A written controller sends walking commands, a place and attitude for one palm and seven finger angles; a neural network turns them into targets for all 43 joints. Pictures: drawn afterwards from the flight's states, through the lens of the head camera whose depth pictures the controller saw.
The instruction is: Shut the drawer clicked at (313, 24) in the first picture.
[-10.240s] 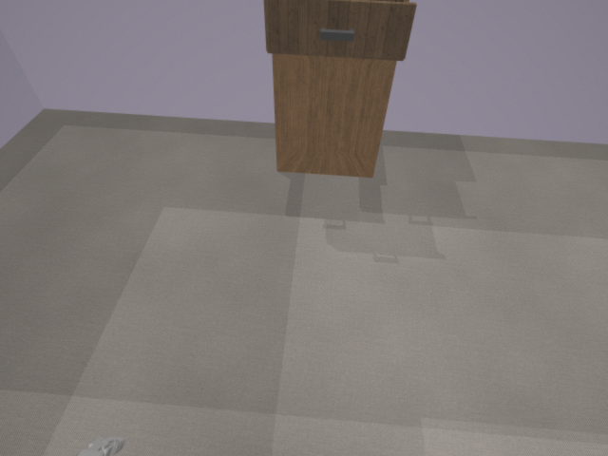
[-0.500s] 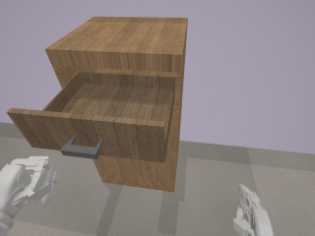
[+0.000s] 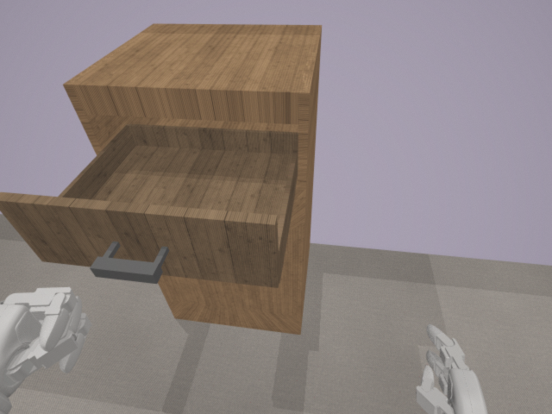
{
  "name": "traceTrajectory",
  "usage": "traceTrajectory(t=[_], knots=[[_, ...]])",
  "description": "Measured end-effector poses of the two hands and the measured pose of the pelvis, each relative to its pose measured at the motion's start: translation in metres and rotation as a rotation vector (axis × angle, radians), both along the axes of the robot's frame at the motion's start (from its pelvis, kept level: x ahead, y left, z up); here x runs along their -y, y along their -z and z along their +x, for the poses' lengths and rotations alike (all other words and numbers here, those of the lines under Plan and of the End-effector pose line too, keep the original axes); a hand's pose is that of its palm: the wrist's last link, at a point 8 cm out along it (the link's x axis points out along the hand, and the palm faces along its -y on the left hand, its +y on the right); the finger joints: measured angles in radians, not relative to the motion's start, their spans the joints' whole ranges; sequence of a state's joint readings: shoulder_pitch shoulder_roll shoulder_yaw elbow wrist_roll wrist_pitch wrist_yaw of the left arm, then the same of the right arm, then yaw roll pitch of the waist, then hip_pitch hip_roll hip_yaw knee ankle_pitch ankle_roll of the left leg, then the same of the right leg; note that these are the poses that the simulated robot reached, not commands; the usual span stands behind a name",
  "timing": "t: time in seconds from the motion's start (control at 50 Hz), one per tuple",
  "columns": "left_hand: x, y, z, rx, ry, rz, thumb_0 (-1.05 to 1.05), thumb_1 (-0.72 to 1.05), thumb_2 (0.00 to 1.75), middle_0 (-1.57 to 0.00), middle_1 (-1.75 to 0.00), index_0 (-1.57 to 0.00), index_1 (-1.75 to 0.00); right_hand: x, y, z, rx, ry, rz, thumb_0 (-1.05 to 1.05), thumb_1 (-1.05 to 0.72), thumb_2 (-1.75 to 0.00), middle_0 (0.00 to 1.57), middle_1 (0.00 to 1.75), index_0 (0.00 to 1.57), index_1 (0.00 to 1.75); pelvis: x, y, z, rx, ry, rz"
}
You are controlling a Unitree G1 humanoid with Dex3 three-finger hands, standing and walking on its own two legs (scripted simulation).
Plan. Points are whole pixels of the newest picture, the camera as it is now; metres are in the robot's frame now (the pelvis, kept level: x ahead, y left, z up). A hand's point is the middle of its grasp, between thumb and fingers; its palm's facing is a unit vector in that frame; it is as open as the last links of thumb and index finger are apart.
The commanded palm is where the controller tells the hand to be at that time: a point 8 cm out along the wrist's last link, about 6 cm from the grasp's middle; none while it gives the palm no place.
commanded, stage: bring the fist close to the handle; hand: left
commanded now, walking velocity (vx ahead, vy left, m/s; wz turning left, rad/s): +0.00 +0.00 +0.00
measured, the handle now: (132, 259) +0.32 +0.27 +0.06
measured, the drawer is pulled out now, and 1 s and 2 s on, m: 0.28 0.28 0.24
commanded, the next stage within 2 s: push the drawer shut in 1.20 s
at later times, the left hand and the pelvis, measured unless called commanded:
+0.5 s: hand (111, 329) +0.19 +0.24 +0.08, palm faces -0.02 -1.00 -0.07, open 3.3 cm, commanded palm +0.17 +0.30 +0.09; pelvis -0.01 +0.03 -0.01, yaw +0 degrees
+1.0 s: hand (135, 310) +0.23 +0.23 +0.06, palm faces -0.03 -1.00 -0.09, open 3.3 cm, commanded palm +0.20 +0.30 +0.06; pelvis -0.02 +0.02 -0.02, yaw -1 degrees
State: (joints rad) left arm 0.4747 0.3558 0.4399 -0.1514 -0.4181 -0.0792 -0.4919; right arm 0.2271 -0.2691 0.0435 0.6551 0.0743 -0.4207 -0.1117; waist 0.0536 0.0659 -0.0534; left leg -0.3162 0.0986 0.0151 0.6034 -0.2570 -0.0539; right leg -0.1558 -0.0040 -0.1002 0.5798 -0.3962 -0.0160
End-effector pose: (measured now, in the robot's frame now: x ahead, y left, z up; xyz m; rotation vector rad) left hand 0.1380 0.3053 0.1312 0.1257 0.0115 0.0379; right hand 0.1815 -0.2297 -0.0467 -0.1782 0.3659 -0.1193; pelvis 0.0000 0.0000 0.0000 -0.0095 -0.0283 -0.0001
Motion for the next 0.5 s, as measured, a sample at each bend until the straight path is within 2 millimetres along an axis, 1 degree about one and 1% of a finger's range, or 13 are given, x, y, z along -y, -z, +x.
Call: traceTrajectory(t=[0.12, 0.22, 0.36, 0.5], knots=[[-0.004, 0.009, 0.010, 0.005, 0.004, -0.013, 0.02, 0.89, 0.90, -1.40, -1.60, -1.40, -1.60, -0.003, 0.002, -0.003, -0.023, 0.017, -0.010, 0.02, -0.90, -0.90, 0.20, 0.30, 0.20, 0.30, -0.007, 0.001, 0.001, -0.010, 0.004, -0.001], [-0.005, 0.020, 0.019, -0.015, 0.012, -0.034, 0.02, 0.89, 0.90, -1.40, -1.60, -1.40, -1.60, -0.008, 0.006, -0.008, -0.053, 0.028, -0.016, 0.02, -0.90, -0.90, 0.20, 0.30, 0.20, 0.30, -0.014, 0.002, 0.000, -0.020, 0.004, -0.002], [0.004, 0.034, 0.031, -0.022, 0.042, -0.051, 0.02, 0.90, 0.90, -1.40, -1.60, -1.40, -1.60, -0.017, 0.013, -0.018, -0.098, 0.024, -0.024, 0.02, -0.90, -0.90, 0.20, 0.30, 0.20, 0.30, -0.023, 0.004, -0.004, -0.038, 0.003, -0.003], [0.014, 0.044, 0.036, -0.015, 0.051, -0.052, 0.02, 0.89, 0.90, -1.40, -1.60, -1.40, -1.60, -0.025, 0.022, -0.028, -0.142, 0.027, -0.012, 0.02, -0.90, -0.90, 0.20, 0.30, 0.20, 0.30, -0.029, 0.008, -0.009, -0.057, 0.004, -0.004]])
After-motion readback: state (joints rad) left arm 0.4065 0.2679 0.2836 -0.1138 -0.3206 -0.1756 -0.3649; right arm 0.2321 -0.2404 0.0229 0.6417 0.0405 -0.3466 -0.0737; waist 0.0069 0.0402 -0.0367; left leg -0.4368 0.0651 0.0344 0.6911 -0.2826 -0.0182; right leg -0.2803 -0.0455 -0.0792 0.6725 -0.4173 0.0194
